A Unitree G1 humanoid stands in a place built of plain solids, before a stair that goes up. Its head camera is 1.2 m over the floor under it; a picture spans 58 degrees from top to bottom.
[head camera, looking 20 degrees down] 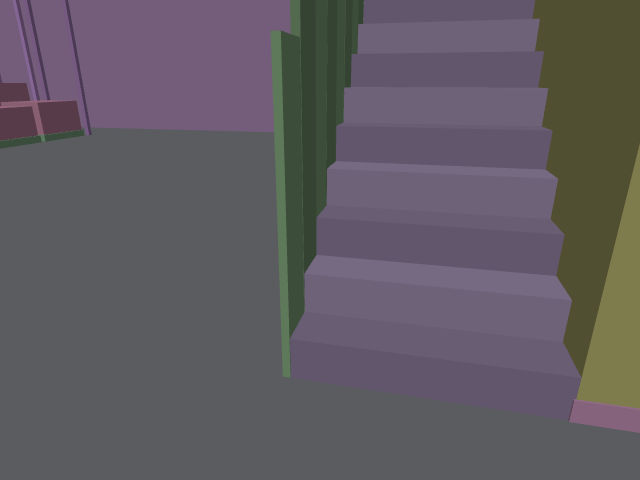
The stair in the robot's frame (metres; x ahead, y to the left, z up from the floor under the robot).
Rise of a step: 0.20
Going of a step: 0.23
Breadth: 1.10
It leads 13 degrees to the right of straight ahead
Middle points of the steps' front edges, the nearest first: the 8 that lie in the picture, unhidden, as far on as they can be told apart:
1.43 -0.41 0.20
1.66 -0.46 0.39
1.88 -0.52 0.59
2.11 -0.57 0.78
2.34 -0.62 0.98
2.57 -0.68 1.17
2.79 -0.73 1.37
3.02 -0.79 1.56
